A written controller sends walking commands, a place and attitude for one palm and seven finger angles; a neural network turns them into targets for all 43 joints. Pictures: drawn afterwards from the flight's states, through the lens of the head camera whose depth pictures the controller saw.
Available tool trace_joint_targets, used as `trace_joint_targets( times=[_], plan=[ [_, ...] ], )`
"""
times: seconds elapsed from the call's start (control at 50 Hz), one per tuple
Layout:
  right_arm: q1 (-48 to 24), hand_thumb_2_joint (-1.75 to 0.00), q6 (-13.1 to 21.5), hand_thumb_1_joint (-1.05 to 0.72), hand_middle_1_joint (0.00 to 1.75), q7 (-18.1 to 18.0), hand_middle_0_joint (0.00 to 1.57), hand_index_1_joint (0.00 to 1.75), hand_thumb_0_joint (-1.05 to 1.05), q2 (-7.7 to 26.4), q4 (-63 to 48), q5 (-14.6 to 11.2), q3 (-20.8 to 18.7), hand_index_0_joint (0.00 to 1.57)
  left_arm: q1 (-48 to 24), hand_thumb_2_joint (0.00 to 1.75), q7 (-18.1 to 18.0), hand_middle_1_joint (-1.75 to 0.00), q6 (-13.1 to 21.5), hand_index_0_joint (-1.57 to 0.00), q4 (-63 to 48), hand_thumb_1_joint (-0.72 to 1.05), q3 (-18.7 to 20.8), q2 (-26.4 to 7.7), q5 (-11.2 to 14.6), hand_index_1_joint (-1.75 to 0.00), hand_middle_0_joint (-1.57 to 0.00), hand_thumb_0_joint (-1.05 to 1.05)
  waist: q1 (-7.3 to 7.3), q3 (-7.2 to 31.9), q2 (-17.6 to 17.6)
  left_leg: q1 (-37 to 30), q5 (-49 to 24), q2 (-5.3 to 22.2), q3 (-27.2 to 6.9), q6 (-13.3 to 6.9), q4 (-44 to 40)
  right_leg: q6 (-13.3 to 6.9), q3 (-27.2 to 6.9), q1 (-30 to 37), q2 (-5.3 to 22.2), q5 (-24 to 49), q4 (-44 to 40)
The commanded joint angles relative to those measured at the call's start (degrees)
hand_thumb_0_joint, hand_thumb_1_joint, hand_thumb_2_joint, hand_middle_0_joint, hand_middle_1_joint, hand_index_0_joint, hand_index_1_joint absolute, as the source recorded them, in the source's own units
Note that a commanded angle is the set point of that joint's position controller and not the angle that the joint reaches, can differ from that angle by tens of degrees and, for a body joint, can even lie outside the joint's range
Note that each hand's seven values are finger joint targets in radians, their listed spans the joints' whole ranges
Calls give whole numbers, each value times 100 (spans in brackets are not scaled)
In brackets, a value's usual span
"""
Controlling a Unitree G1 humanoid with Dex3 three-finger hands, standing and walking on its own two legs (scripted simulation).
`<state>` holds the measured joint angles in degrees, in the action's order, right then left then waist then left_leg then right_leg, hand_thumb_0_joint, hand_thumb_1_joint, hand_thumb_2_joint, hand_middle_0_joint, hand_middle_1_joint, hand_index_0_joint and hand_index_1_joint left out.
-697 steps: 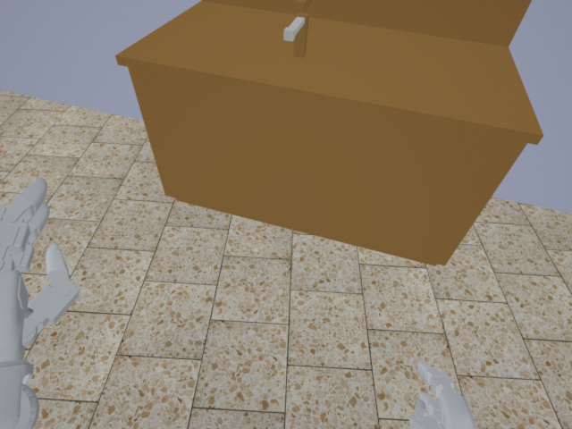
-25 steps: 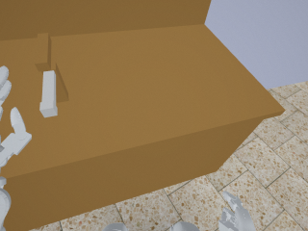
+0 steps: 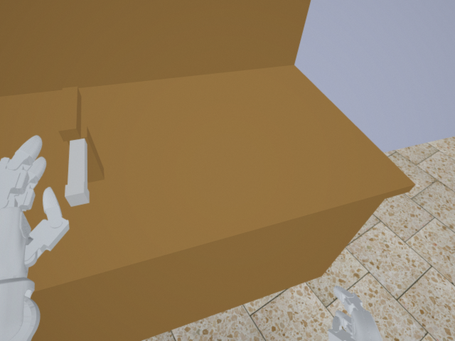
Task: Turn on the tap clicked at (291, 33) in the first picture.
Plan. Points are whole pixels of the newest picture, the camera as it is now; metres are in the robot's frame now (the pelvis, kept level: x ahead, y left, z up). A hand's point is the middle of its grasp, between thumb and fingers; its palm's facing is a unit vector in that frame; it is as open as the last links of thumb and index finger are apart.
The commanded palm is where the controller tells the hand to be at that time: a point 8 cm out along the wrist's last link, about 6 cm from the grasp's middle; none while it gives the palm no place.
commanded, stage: come to a stop and stand still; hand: left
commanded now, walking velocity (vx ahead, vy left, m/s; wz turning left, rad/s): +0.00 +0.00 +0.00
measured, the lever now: (77, 194) +0.31 +0.28 +0.10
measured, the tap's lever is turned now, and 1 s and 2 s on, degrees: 0 0 0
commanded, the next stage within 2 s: look again from close up in 0.72 s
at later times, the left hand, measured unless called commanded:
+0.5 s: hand (2, 202) +0.23 +0.31 +0.18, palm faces +0.47 -0.83 -0.31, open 7.4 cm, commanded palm +0.16 +0.33 +0.18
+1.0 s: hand (15, 213) +0.22 +0.29 +0.17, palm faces +0.40 -0.85 -0.35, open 7.4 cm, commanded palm +0.16 +0.32 +0.18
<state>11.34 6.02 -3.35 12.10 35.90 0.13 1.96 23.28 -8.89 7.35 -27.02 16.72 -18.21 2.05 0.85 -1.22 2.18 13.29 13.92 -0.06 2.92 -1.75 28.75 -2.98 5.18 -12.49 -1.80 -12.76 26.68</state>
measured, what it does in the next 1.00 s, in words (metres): stands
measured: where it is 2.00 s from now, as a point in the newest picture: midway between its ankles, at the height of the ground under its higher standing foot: outside the picture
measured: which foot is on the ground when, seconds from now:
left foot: down 0.00-1.00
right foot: down 0.00-1.00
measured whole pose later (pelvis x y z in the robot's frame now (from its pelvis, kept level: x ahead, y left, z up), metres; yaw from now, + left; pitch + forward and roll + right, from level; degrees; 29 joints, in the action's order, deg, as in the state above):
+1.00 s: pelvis +0.00 +0.04 +0.00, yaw +0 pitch -1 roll -2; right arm 11.3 6.1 -1.5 11.5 32.5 -0.6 1.5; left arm 23.7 -6.1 12.7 -28.6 20.7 -21.1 2.3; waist 1.9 -3.4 1.3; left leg 12.2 13.3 -2.4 3.8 -4.6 26.7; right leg 0.4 4.2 -10.7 0.5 -10.9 23.1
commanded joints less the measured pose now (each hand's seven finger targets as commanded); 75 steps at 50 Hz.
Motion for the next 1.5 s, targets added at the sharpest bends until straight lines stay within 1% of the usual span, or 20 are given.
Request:
trace_joint_targets(
  times=[0.0, 0.02, 0.04, 0.08, 0.14, 0.22, 0.24, 0.36, 0.46, 0.54, 0.56, 0.64, 0.78, 0.88, 1.02, 1.16, 1.24, 1.26, 1.34, 1.48],
  plan=[
    [-100, -90, 482, -90, 30, 65, 20, 30, 0, 153, -654, 53, -157, 20, -3134, 90, 226, -30, 863, -20, 512, 90, 2023, -2413, -237, -30, -20, 0, 40, 929, -19, 353, -817, 73, -416, -32, 394, 47, -1497, 129, 1093, 1339, -736],
    [-200, -90, 509, -90, 30, 78, 20, 30, 0, 407, -989, -20, -353, 20, -1650, 90, 239, -30, 905, -20, 360, 90, 1688, -1932, -5, -30, -20, 0, 211, 515, -330, 297, -616, 219, -432, 112, 293, 213, -1797, 291, 1124, 1785, -1073],
    [-208, -90, 510, -90, 30, 198, 20, 30, 0, 536, -987, -152, -396, 20, -962, 90, 275, -30, 867, -20, 759, 90, 1032, -1018, 147, -30, -20, 0, 120, 902, -956, -3, -810, 220, -282, 117, 20, 45, -1482, 735, 1103, 2026, -664],
    [-110, -90, 489, -90, 30, 295, 20, 30, 0, 736, -1057, -150, -491, 20, -663, 90, 330, -30, 969, -20, -108, 90, 751, -935, 222, -30, -20, 0, 127, 1278, -1284, -223, -1125, 356, -413, 36, -344, 223, -1096, 818, 862, 1499, -361],
    [-444, -90, 478, -90, 30, 414, 20, 30, 0, 634, -1211, -217, -406, 20, 529, 90, 340, -30, 877, -20, -542, 90, 394, -620, 260, -30, -20, 0, 203, 1098, -879, -137, -1236, 729, -711, -124, -718, 319, -633, 686, 562, 957, -56],
    [-488, -90, 462, -90, 30, 235, 20, 30, 0, 693, -1326, -145, -412, 20, -20, 90, 246, -30, 865, -20, -929, 90, 1208, -1475, 163, -30, -20, 0, 128, 734, 539, 318, -268, 694, -839, -24, -911, 259, -611, 596, 511, 381, -278],
    [-578, -90, 438, -90, 30, 181, 20, 30, 0, 699, -1327, -158, -375, 20, -308, 90, 191, -30, 873, -20, -1197, 90, 1579, -1873, 166, -30, -20, 0, 102, 704, 453, 231, -192, 663, -837, -9, -961, 261, -573, 502, 484, 291, -235],
    [-539, -90, 584, -90, 30, 74, 20, 30, 0, 613, -1252, -47, -284, 20, -1493, 90, 239, -30, 1039, -20, -1459, 90, 1143, -1497, 57, -30, -20, 0, 65, 560, -1348, 356, 454, 804, -1019, -36, -1334, 195, -485, 576, 441, 130, 55],
    [-342, -90, 695, -90, 30, 235, 20, 30, 0, 629, -1091, -39, -303, 20, -955, 90, 269, -30, 985, -20, -1071, 90, 563, -844, -21, -30, -20, 0, 46, 706, -871, -167, -688, 737, -908, 218, -1037, 158, -457, 486, 408, 439, -210],
    [-406, -90, 510, -90, 30, 274, 20, 30, 0, 640, -1110, -86, -338, 20, -283, 90, 249, -30, 829, -20, -581, 90, 857, -983, -37, -30, -20, 0, 65, 719, -333, -148, -1461, 612, -754, 407, -853, 169, -455, 596, 423, 928, -343],
    [-359, -90, 435, -90, 30, 268, 20, 30, 0, 651, -1128, -66, -334, 20, -295, 90, 289, -30, 823, -20, -573, 90, 705, -834, 2, -30, -20, 0, 36, 660, -333, -80, -1461, 600, -782, 433, -878, 168, -422, 560, 427, 893, -344],
    [-550, -90, 323, -90, 30, 191, 20, 30, 0, 601, -1272, -101, -315, 20, -519, 90, 262, -30, 839, -20, -1068, 90, 1174, -1351, 22, -30, -20, 0, 41, 709, -643, -156, -1530, 618, -759, 465, -965, 184, -408, 587, 420, 858, -245],
    [-508, -90, 369, -90, 30, 158, 20, 30, 0, 634, -1359, -46, -337, 20, -478, 90, 243, -30, 920, -20, -1772, 90, 965, -1264, 81, -30, -20, 0, 41, 1066, -1007, -456, -2112, 591, -754, 417, -715, 138, -422, 790, 475, 1163, -222],
    [-403, -90, 345, -90, 30, 165, 20, 30, 0, 681, -1265, -70, -385, 20, -218, 90, 208, -30, 853, -20, -1358, 90, 937, -1155, 78, -30, -20, 0, 32, 943, -756, -307, -1779, 606, -770, 392, -721, 131, -460, 793, 506, 1131, -330],
    [-447, -90, 265, -90, 30, 97, 20, 30, 0, 673, -1251, -112, -368, 20, -338, 90, 227, -30, 745, -20, -757, 90, 810, -1046, 83, -30, -20, 0, 17, 413, -320, 179, -127, 566, -830, 196, -1032, 153, -655, 572, 602, 510, -683],
    [-557, -90, 331, -90, 30, 62, 20, 30, 0, 638, -1246, -75, -285, 20, -733, 90, 181, -30, 785, -20, -1218, 90, 745, -1111, 43, -30, -20, 0, 25, 472, -618, 289, 472, 533, -910, 50, -1225, 176, -651, 633, 497, 97, -760],
    [-593, -90, 389, -90, 30, 55, 20, 30, 0, 585, -1256, -121, -313, 20, -670, 90, 148, -30, 781, -20, -1368, 90, 1071, -1403, 53, -30, -20, 0, 59, 572, -818, 165, 164, 684, -977, 168, -1334, 216, -581, 737, 366, 383, -555],
    [-513, -90, 358, -90, 30, 66, 20, 30, 0, 598, -1247, -87, -305, 20, -661, 90, 186, -30, 768, -20, -1251, 90, 855, -1146, 94, -30, -20, 0, 38, 539, -753, 207, 103, 699, -1002, 181, -1393, 220, -551, 734, 328, 383, -547],
    [-501, -90, 351, -90, 30, 122, 20, 30, 0, 572, -1265, -144, -363, 20, -414, 90, 223, -30, 720, -20, -1103, 90, 969, -1202, 118, -30, -20, 0, 41, 581, -721, -17, -610, 797, -889, 288, -1215, 227, -504, 637, 321, 639, -490],
    [-470, -90, 272, -90, 30, 151, 20, 30, 0, 625, -1371, -128, -445, 20, -243, 90, 326, -30, 624, -20, -1172, 90, 925, -1193, 206, -30, -20, 0, 34, 676, -551, 19, -754, 943, -802, 179, -994, 238, -568, 581, 391, 775, -457]
  ],
)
